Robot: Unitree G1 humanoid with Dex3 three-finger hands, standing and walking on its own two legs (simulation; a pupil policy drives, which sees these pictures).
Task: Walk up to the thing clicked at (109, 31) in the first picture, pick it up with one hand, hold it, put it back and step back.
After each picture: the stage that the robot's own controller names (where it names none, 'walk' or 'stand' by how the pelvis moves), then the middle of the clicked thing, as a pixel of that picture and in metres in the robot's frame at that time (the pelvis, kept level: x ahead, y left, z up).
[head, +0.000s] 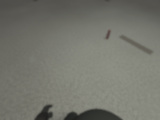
stand; (108, 34) +1.99 -0.40 -0.65
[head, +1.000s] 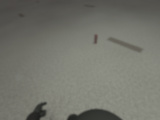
walk; (95, 38) +1.87 +0.03 -0.62
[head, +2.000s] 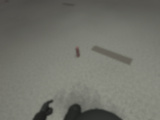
walk; (77, 52) +1.22 +0.36 -0.65
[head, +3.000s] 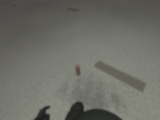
walk; (77, 70) +0.81 +0.31 -0.65
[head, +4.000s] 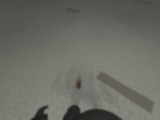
walk; (78, 83) +0.57 +0.19 -0.65
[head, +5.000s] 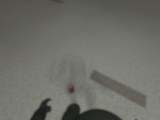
walk; (71, 88) +0.41 +0.23 -0.63
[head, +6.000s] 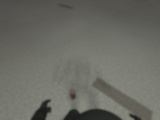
stand; (73, 94) +0.37 +0.20 -0.65
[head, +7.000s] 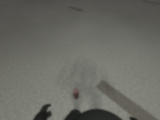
stand; (76, 94) +0.40 +0.17 -0.65
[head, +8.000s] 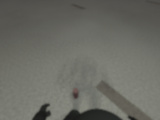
stand; (75, 93) +0.39 +0.16 -0.65
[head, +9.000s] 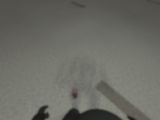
stand; (75, 93) +0.37 +0.16 -0.65
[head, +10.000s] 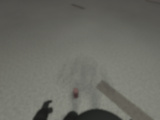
stand; (75, 93) +0.39 +0.16 -0.65
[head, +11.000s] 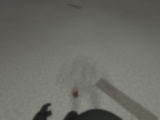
stand; (75, 92) +0.40 +0.18 -0.65
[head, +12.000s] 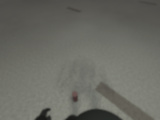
stand; (75, 97) +0.37 +0.17 -0.66
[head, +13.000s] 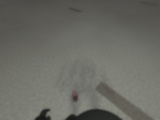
stand; (75, 96) +0.38 +0.17 -0.66
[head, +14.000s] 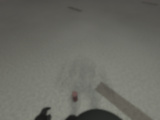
stand; (75, 96) +0.37 +0.17 -0.66
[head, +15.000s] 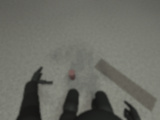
go down; (72, 75) +0.43 +0.16 -0.50
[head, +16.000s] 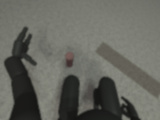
go down; (69, 60) +0.47 +0.17 -0.29
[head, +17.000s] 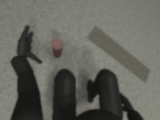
close in; (57, 50) +0.47 +0.19 -0.21
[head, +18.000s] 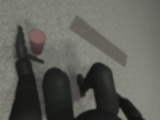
close; (37, 45) +0.47 +0.22 -0.17
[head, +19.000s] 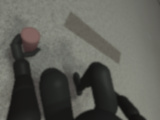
close; (30, 44) +0.46 +0.24 -0.17
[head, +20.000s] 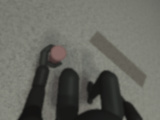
lift; (55, 57) +0.37 +0.23 -0.09
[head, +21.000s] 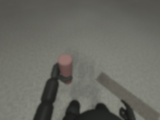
lift; (66, 71) +0.32 +0.16 +0.06
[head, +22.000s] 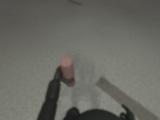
hold; (68, 74) +0.31 +0.16 +0.04
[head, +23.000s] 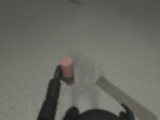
hold; (68, 72) +0.32 +0.16 +0.04
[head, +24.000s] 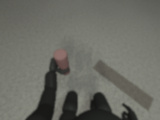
crouch; (63, 64) +0.38 +0.18 -0.02
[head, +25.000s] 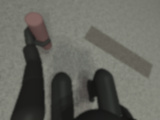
lower; (42, 35) +0.53 +0.24 -0.04
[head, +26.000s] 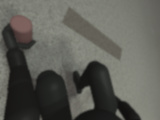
lower; (24, 36) +0.50 +0.25 -0.16
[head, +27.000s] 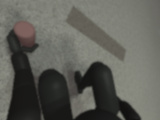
lower; (27, 40) +0.47 +0.25 -0.18
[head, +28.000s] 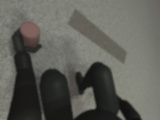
lower; (31, 40) +0.47 +0.24 -0.17
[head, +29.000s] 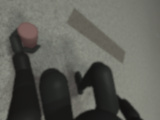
lower; (29, 41) +0.47 +0.24 -0.18
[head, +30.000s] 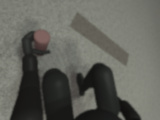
open; (41, 45) +0.46 +0.21 -0.18
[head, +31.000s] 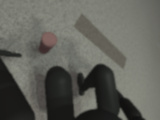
stand; (46, 45) +0.44 +0.20 -0.19
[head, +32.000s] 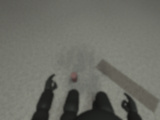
stand; (74, 77) +0.41 +0.14 -0.49
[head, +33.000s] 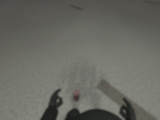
stand; (76, 95) +0.38 +0.13 -0.60
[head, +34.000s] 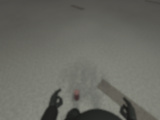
stand; (76, 95) +0.38 +0.14 -0.60
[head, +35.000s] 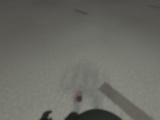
stand; (79, 96) +0.40 +0.13 -0.65
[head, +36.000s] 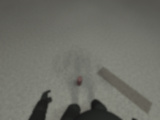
walk; (79, 81) +0.46 +0.08 -0.64
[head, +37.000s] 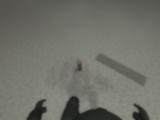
walk; (79, 66) +0.71 +0.17 -0.62
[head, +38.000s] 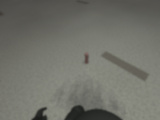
stand; (86, 58) +1.04 +0.17 -0.64
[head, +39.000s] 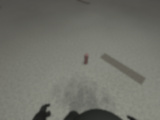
stand; (86, 59) +1.03 +0.11 -0.65
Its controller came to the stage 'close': yes
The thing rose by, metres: 0.69
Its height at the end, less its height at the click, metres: +0.00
